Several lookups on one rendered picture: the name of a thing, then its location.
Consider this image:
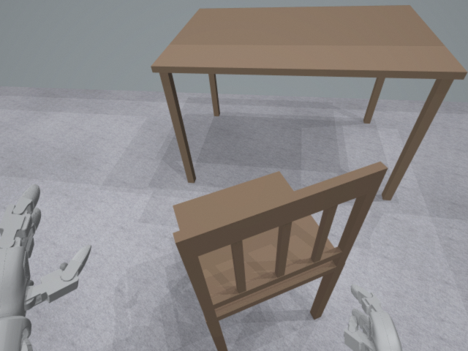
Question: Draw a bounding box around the left robot hand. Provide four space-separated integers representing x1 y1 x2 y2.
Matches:
0 184 91 318

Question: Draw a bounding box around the chair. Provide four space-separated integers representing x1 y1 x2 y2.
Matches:
173 162 388 351

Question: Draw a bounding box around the table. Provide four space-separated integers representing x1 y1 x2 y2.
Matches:
151 5 467 200

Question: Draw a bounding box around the left robot forearm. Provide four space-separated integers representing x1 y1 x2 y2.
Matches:
0 316 33 351

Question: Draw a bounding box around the right robot hand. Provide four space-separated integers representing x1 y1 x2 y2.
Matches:
344 284 402 351

